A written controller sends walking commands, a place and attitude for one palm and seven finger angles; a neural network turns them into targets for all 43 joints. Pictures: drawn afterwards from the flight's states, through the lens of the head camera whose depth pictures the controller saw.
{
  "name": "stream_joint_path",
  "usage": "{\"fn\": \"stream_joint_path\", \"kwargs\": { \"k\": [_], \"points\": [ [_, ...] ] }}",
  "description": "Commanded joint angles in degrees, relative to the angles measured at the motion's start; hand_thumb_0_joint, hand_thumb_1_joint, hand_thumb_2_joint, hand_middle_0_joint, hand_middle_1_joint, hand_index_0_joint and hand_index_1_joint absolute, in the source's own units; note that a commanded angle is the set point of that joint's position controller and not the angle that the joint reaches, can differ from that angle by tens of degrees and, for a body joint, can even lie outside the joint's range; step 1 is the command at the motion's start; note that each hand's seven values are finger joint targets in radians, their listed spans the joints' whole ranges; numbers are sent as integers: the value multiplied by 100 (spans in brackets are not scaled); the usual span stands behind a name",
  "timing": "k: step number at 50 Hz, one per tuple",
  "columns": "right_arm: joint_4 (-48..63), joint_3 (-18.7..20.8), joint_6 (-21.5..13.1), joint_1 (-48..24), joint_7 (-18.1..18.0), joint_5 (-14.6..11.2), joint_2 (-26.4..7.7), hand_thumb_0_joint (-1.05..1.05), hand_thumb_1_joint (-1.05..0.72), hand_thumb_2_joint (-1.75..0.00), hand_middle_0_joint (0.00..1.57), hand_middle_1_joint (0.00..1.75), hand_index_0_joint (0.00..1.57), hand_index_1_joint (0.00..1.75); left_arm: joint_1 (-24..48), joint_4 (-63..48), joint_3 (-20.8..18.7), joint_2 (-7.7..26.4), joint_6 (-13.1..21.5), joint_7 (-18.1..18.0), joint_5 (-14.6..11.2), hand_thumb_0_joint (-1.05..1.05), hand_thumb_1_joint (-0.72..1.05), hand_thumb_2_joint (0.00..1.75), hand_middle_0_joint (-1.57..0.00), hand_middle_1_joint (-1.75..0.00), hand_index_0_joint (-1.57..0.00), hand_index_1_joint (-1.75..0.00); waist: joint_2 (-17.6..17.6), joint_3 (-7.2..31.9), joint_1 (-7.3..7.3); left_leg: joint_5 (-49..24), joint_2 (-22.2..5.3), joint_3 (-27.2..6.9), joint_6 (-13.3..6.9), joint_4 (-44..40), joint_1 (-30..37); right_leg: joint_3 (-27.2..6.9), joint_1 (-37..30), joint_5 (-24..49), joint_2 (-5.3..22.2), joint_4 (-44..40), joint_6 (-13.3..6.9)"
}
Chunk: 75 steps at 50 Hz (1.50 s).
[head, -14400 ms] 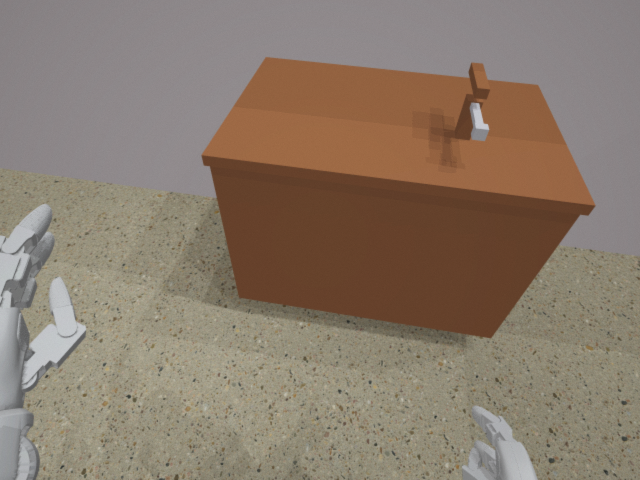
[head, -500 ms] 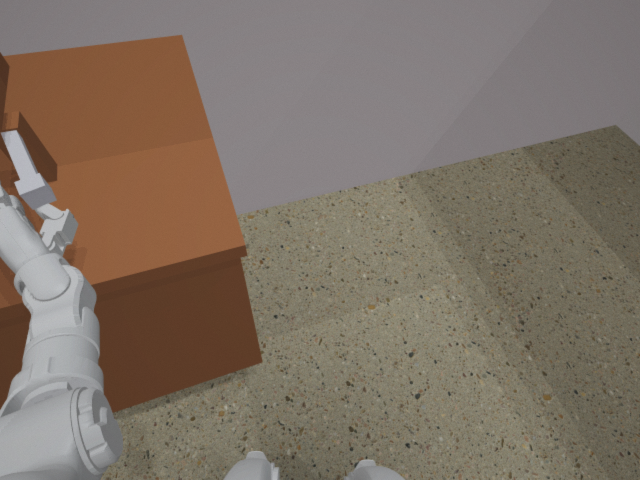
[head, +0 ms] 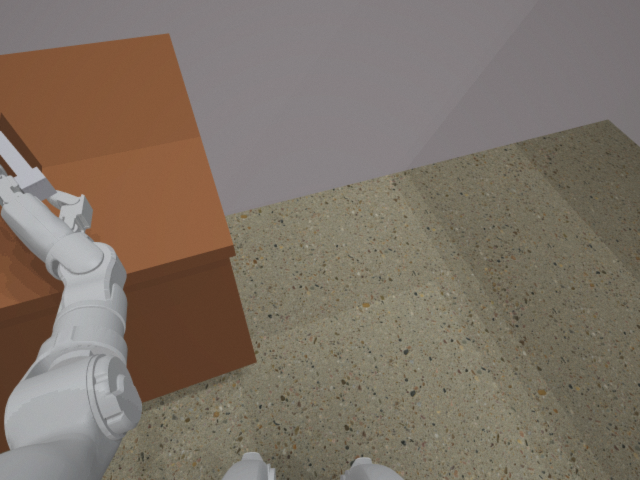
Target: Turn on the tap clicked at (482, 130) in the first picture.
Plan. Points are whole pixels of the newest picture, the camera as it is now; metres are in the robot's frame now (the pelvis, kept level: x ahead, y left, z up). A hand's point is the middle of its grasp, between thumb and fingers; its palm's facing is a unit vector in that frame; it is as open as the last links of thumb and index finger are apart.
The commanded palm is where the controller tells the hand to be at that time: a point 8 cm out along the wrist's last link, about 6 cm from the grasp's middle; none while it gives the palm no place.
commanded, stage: push the lever round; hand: left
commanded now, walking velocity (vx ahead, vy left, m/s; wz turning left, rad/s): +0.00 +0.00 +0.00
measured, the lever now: (35, 185) +0.46 +0.34 +0.08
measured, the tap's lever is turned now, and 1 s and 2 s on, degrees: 25 66 86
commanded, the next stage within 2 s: lift the hand up off the lever in 1.24 s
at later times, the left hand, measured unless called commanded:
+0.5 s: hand (110, 183) +0.49 +0.27 +0.06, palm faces +0.83 -0.54 -0.13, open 8.1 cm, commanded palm +0.44 +0.27 +0.07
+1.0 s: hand (125, 166) +0.52 +0.26 +0.06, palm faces +0.83 -0.52 -0.17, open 8.1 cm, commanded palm +0.47 +0.27 +0.07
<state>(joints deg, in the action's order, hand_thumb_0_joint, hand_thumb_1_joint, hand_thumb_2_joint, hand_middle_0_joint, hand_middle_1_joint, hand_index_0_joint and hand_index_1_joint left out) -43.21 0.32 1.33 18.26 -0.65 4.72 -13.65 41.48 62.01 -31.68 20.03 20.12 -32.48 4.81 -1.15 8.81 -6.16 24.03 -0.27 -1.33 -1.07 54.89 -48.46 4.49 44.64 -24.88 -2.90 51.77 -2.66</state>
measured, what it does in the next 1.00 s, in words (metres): stands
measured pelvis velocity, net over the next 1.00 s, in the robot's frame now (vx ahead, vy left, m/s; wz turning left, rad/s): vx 0.01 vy -0.02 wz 0.00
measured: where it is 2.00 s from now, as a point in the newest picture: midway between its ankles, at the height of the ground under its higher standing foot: outside the picture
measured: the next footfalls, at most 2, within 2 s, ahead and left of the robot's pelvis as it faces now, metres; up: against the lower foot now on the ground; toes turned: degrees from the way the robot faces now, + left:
none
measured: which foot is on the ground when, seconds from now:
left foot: down 0.00-1.00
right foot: down 0.00-1.00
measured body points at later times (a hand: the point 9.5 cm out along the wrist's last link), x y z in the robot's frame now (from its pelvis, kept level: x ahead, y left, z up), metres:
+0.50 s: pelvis +0.01 -0.01 +0.00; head +0.10 +0.01 +0.44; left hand +0.44 +0.29 +0.07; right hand +0.01 -0.27 -0.12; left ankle +0.02 +0.10 -0.68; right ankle +0.00 -0.09 -0.68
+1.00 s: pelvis +0.01 -0.02 +0.00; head +0.12 +0.00 +0.43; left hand +0.47 +0.28 +0.07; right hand +0.00 -0.28 -0.12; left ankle +0.02 +0.10 -0.68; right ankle +0.00 -0.09 -0.68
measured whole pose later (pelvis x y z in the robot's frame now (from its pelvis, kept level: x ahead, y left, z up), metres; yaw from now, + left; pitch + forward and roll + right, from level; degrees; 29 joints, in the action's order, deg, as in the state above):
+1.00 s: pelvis +0.01 -0.02 +0.00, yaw +0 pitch +23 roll -2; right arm -44.3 0.9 0.0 21.5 3.0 6.8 -13.6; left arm 54.5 72.0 -35.0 23.3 14.3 -45.8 11.7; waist -1.8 10.6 -10.1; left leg 24.5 -1.3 -2.7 0.5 54.8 -52.9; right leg 5.7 48.9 -25.4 -4.1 51.5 -4.3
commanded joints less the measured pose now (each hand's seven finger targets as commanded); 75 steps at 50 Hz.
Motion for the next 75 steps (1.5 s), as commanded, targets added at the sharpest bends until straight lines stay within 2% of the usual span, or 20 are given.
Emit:
{"fn": "stream_joint_path", "kwargs": {
  "k": [1, 5, 9, 11, 14, 19, 25, 27, 28, 32, 38, 40, 42, 49, 51, 56, 60, 64, 67, 75],
  "points": [
    [349, 335, -122, 608, -60, 44, -962, 0, -90, -90, 20, 30, 20, 30, 2686, -1015, 113, 1569, 295, -204, 289, 0, 90, 90, -15, -15, -15, -15, -390, 2053, -142, -1484, -43, -258, -29, -605, 1381, -444, -818, 1505, 91, -674, 186],
    [327, 369, -115, 692, 2, 74, -942, 0, -90, -90, 20, 30, 20, 30, 2785, -1050, 198, 1385, 321, -397, 365, 0, 90, 90, -15, -15, -15, -15, -639, 2241, -145, -1757, -63, -290, 9, -586, 1657, -399, -760, 1612, 64, -647, 154],
    [270, 378, -114, 749, 54, 105, -949, 0, -90, -90, 20, 30, 20, 30, 2975, -909, 253, 1313, 256, -570, 426, 0, 90, 90, -15, -15, -15, -15, -554, 2176, -229, -1819, -69, -257, -12, -545, 1574, -400, -741, 1708, 63, -662, 175],
    [279, 392, -99, 777, 68, 106, -952, 0, -90, -90, 20, 30, 20, 30, 2895, -923, 92, 1459, 252, -658, 451, 0, 90, 90, -15, -15, -15, -15, -630, 2337, -156, -1893, -62, -253, -1, -542, 1592, -406, -841, 1760, 67, -643, 169],
    [247, 393, -96, 805, 111, 129, -944, 0, -90, -90, 20, 30, 20, 30, 3000, -795, 259, 1206, 148, -777, 501, 0, 90, 90, -15, -15, -15, -15, -529, 2177, -252, -1939, -69, -232, -13, -522, 1542, -377, -778, 1821, 57, -662, 180],
    [212, 404, -100, 878, 142, 151, -959, 0, -90, -90, 20, 30, 20, 30, 3187, -696, 95, 1414, 60, -957, 591, 0, 90, 90, -15, -15, -15, -15, -527, 2240, -262, -1861, -58, -223, -35, -524, 1404, -407, -861, 1826, 77, -696, 192],
    [141, 414, -125, 935, 223, 190, -941, 0, -90, -90, 20, 30, 20, 30, 3471, -576, 294, 1103, -57, -1142, 700, 0, 90, 90, -15, -15, -15, -15, -662, 2255, -375, -1961, -81, -258, -18, -495, 1496, -356, -675, 1822, 69, -686, 181],
    [97, 432, -138, 988, 236, 202, -976, 0, -90, -90, 20, 30, 20, 30, 3552, -515, 81, 1383, -82, -1221, 742, 0, 90, 90, -15, -15, -15, -15, -540, 2309, -358, -1879, -94, -283, -19, -503, 1446, -349, -677, 1731, 66, -691, 189],
    [107, 420, -147, 962, 250, 199, -950, 0, -90, -90, 20, 30, 20, 30, 3569, -530, 216, 1216, -109, -1239, 737, 0, 90, 90, -15, -15, -15, -15, -640, 2326, -393, -1927, -84, -248, -27, -490, 1469, -366, -685, 1812, 67, -711, 195],
    [61, 425, -177, 1011, 293, 215, -953, 0, -90, -90, 20, 30, 20, 30, 3696, -432, 188, 1232, -198, -1335, 796, 0, 90, 90, -15, -15, -15, -15, -645, 2371, -405, -1994, -97, -266, -21, -457, 1478, -342, -628, 1840, 71, -690, 193],
    [74, 420, -194, 1119, 301, 233, -962, 0, -90, -90, 20, 30, 20, 30, 3635, -333, -11, 1520, -251, -1347, 861, 0, 90, 90, -15, -15, -15, -15, -535, 2461, -365, -2100, -80, -192, -53, -397, 1256, -395, -909, 2199, 100, -672, 226],
    [66, 410, -187, 1141, 297, 226, -965, 0, -90, -90, 20, 30, 20, 30, 3778, -336, 43, 1518, -266, -1316, 880, 0, 90, 90, -15, -15, -15, -15, -569, 2384, -438, -2045, -83, -195, -65, -390, 1194, -412, -894, 2216, 115, -679, 235],
    [79, 413, -192, 1174, 287, 215, -974, 0, -90, -90, 20, 30, 20, 30, 3691, -170, -70, 1669, -302, -1314, 881, 0, 90, 90, -15, -15, -15, -15, -370, 2336, -435, -1950, -84, -190, -85, -395, 1068, -418, -944, 2194, 117, -708, 257],
    [83, 387, -235, 1254, 301, 221, -994, 0, -90, -90, 20, 30, 20, 30, 3952, -112, -28, 1741, -341, -1278, 892, 0, 90, 90, -15, -15, -15, -15, -554, 2367, -514, -1927, -80, -131, -103, -341, 990, -462, -929, 2328, 141, -725, 287],
    [104, 391, -241, 1313, 300, 219, -1004, 0, -90, -90, 20, 30, 20, 30, 3892, -90, -162, 1919, -336, -1267, 882, 0, 90, 90, -15, -15, -15, -15, -536, 2555, -443, -1938, -68, -139, -102, -325, 928, -483, -1068, 2420, 152, -693, 293],
    [95, 372, -248, 1394, 303, 207, -1033, 0, -90, -90, 20, 30, 20, 30, 3903, 144, -257, 2092, -392, -1238, 877, 0, 90, 90, -15, -15, -15, -15, -428, 2395, -502, -1876, -82, -122, -116, -306, 732, -496, -1088, 2505, 170, -699, 324],
    [105, 368, -252, 1473, 313, 211, -1065, 0, -90, -90, 20, 30, 20, 30, 4019, 115, -331, 2280, -373, -1197, 903, 0, 90, 90, -15, -15, -15, -15, -501, 2522, -495, -1898, -81, -127, -123, -276, 704, -515, -1130, 2562, 176, -672, 316],
    [75, 365, -272, 1515, 345, 216, -1084, 0, -90, -90, 20, 30, 20, 30, 4178, 257, -221, 2204, -383, -1206, 919, 0, 90, 90, -15, -15, -15, -15, -620, 2425, -560, -1913, -117, -167, -105, -296, 854, -449, -824, 2266, 126, -694, 287],
    [44, 390, -279, 1576, 384, 246, -1102, 0, -90, -90, 20, 30, 20, 30, 4412, 72, -154, 2114, -326, -1243, 920, 0, 90, 90, -15, -15, -15, -15, -877, 2698, -578, -2237, -150, -225, -65, -269, 1273, -389, -621, 2247, 76, -652, 250],
    [82, 394, -248, 1585, 417, 236, -1102, 0, -90, -90, 20, 30, 20, 30, 4108, -186, -391, 2306, -322, -1256, 903, 0, 90, 90, -15, -15, -15, -15, -802, 2763, -401, -2440, -141, -197, -60, -351, 1319, -384, -1021, 2508, 65, -671, 234]
  ]
}}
